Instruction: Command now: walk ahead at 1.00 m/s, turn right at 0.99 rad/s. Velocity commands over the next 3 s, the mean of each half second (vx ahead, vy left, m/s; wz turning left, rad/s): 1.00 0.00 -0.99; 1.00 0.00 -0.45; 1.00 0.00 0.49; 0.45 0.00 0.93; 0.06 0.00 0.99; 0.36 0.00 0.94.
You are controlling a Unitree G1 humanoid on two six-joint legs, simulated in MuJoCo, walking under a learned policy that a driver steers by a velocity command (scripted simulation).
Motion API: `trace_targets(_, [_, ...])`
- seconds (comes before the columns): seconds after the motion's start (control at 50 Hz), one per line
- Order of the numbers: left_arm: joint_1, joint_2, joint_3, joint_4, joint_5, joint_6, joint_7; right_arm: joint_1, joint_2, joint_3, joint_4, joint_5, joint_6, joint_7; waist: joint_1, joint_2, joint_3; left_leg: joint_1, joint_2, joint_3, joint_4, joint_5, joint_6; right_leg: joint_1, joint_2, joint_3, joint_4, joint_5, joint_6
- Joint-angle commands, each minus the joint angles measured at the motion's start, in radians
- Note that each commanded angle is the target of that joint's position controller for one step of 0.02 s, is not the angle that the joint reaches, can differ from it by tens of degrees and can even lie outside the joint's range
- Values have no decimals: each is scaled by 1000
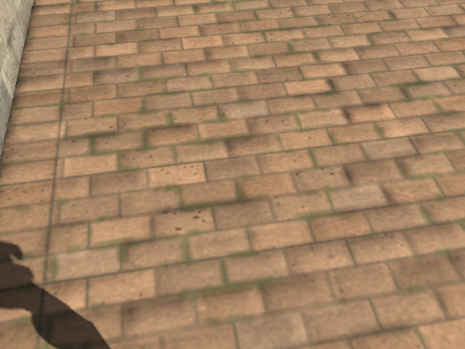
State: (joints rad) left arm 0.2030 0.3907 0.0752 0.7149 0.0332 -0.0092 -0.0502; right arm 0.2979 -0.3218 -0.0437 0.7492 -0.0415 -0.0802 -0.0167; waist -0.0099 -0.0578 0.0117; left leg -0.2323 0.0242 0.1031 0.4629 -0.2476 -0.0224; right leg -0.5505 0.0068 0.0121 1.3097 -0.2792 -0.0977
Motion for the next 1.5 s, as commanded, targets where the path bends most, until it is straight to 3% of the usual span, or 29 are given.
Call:
trace_targets(0.02, [-81,-48,-35,-134,5,14,-28,78,-36,-6,7,19,-36,18,1,144,18,159,264,-213,-281,83,88,-269,-111,57,5,78,12])
trace_targets(0.16, [-300,-43,-55,-207,1,17,-64,101,-102,-20,72,15,-53,8,3,77,162,153,179,154,-377,497,42,-140,-58,-134,-464,288,-36])
trace_targets(0.22, [-247,-24,-47,-173,-4,10,-49,156,-167,-31,82,14,-24,-13,46,145,67,318,204,194,-157,1247,14,16,61,-234,-549,184,-89])
trace_targets(0.26, [40,41,-14,-86,-12,2,-27,100,-222,-46,60,5,14,-25,199,194,-91,285,254,167,226,1441,34,327,115,-201,-557,74,-135])
trace_targets(0.28, [271,88,19,-4,-13,-5,-4,57,-220,-47,35,1,25,-18,287,164,-190,105,249,144,553,1259,46,640,126,-124,-637,49,-172])
trace_targets(0.3, [246,147,59,17,-48,12,29,29,-157,-41,23,-1,24,1,235,-50,-174,-209,51,132,947,216,16,843,30,91,-709,-32,-192])
trace_targets(0.32, [143,281,73,-34,-3,34,28,64,-93,-16,-113,8,-5,13,97,-198,-282,-616,-74,-6,1266,-248,-35,1058,-224,692,-879,-50,-402])
trace_targets(0.34, [214,246,76,-52,6,37,46,-36,-134,-15,-142,8,-34,15,170,37,-336,-673,-23,-185,1247,-177,-17,1039,-262,798,-1009,-113,-402])
trace_targets(0.38, [174,141,53,17,-2,3,64,-74,-103,3,-141,4,-46,11,63,174,-49,-609,78,-194,986,-140,-9,682,-206,647,-1081,10,-318])
trace_targets(0.44, [100,76,21,11,-17,-45,67,-27,-85,12,-118,-40,17,17,-38,151,29,-417,124,-187,800,-203,-50,347,-91,467,-1095,158,-287])
trace_targets(0.56, [124,102,41,33,-34,-76,37,-261,-23,43,-190,19,22,50,37,39,67,-70,62,-106,210,345,-34,130,16,327,-1158,288,-172])
trace_targets(0.62, [200,106,39,71,-39,-78,43,-257,-71,25,-170,9,13,41,62,23,35,-67,28,-104,97,334,15,382,-46,347,-1056,541,-123])
trace_targets(0.68, [162,137,35,86,-9,-72,44,118,-166,-26,-72,-3,4,9,-154,49,-162,289,-4,-81,95,52,68,390,-22,284,-487,817,-68])
trace_targets(0.7, [155,26,4,54,-13,-85,46,300,-247,-51,-44,-24,0,-10,-208,187,-284,509,200,-374,57,-343,113,179,57,208,-102,483,-42])
trace_targets(0.72, [266,-60,-23,15,-43,-94,37,238,-307,-68,-17,-21,3,8,-63,536,-349,596,392,-985,-222,-504,208,-82,176,148,101,-156,-10])
trace_targets(0.76, [98,33,-21,39,-9,-75,42,51,-128,-45,-51,1,10,26,-60,130,-81,371,326,-749,-207,-441,216,-192,26,139,78,-6,-23])
trace_targets(0.78, [39,26,-25,26,-2,-71,32,42,-97,-37,-31,-8,9,29,-52,65,-29,276,278,-626,-212,-306,203,-170,1,129,22,8,-22])
trace_targets(0.84, [-14,-42,-48,-19,12,-51,4,114,-47,-16,53,3,-17,27,-9,127,40,162,221,-459,-263,-148,189,-177,-20,151,-66,-25,-6])
trace_targets(1.0, [-297,-67,-95,-139,3,-59,-36,165,-108,-19,121,44,-54,41,2,104,134,45,159,-91,-520,450,167,65,-32,-89,-646,353,-15])
trace_targets(1.04, [-272,-40,-85,-126,10,-60,-19,193,-147,-24,140,42,-50,37,27,122,77,187,171,-63,-398,876,158,133,17,-114,-684,304,-37])
trace_targets(1.08, [-45,22,-54,-63,19,-60,11,188,-205,-34,151,29,-29,19,151,178,-86,229,189,-71,-56,1155,137,397,76,-84,-691,147,-52])
trace_targets(1.1, [164,59,-32,6,18,-59,28,153,-206,-33,143,29,-16,11,256,166,-176,129,158,-68,225,1037,123,622,46,-49,-740,129,-56])
trace_targets(1.12, [306,148,-1,39,38,-61,51,175,-109,-12,114,19,-14,14,262,43,-294,-77,83,-75,598,562,130,849,-175,187,-738,-183,-58])
trace_targets(1.14, [260,200,12,18,63,-67,57,313,46,18,73,56,-15,25,108,-195,-423,-385,-38,-155,935,-237,124,1018,-451,691,-891,-449,-111])
trace_targets(1.16, [210,143,11,14,29,-62,53,209,-74,-6,62,59,-10,19,144,-96,-378,-468,-17,-196,993,-141,145,919,-423,786,-1036,-496,-108])
trace_targets(1.2, [92,25,-11,40,18,-82,48,89,-61,-5,54,49,-3,30,76,26,-77,-472,68,-182,876,18,137,609,-336,442,-1065,-180,-84])
trace_targets(1.32, [123,-68,-30,119,-25,-132,44,-43,18,-1,13,18,75,72,-8,14,87,-497,135,-135,749,116,94,414,-214,-30,-1190,275,21])
trace_targets(1.44, [164,-20,-30,148,-22,-141,61,-262,22,26,-74,28,61,104,-6,44,125,-363,17,74,318,392,150,468,-144,-291,-1197,827,93])
trace_targets(1.5, [164,74,-10,129,-17,-113,98,-129,-43,11,-35,27,63,100,-99,-39,6,-159,-95,131,258,318,192,607,-198,-297,-945,1372,120])
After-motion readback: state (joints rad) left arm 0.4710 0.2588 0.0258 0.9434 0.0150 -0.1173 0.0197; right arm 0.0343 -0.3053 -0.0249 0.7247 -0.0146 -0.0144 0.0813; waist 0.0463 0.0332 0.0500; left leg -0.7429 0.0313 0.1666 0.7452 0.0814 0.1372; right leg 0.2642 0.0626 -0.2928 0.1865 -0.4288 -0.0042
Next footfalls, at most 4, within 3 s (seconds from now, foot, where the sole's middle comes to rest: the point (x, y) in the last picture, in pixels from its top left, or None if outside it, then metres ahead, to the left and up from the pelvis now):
0.30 right None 0.42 -0.08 -0.77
0.68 left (261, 233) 0.86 -0.09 -0.77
1.12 right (381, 190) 1.04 -0.53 -0.77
1.56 left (385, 108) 1.49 -0.65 -0.77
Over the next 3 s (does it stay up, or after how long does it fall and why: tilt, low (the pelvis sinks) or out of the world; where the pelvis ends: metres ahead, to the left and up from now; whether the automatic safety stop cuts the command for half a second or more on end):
stays up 1.65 -0.65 0.01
